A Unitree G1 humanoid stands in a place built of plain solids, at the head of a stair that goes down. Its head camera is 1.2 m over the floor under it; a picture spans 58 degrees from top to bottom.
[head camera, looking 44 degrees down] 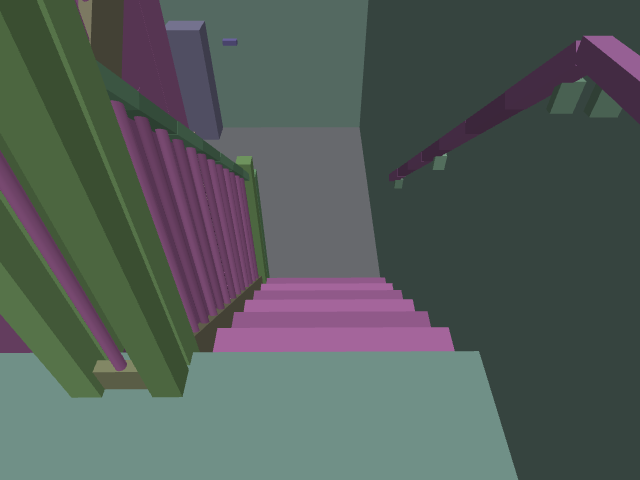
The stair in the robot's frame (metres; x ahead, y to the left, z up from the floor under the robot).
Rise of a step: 0.21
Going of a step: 0.24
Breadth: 0.90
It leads straight ahead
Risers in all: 7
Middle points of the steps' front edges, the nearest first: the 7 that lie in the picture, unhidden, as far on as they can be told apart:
0.73 -0.05 0.00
0.97 -0.05 -0.21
1.21 -0.05 -0.43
1.45 -0.05 -0.64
1.69 -0.05 -0.86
1.92 -0.05 -1.07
2.16 -0.05 -1.28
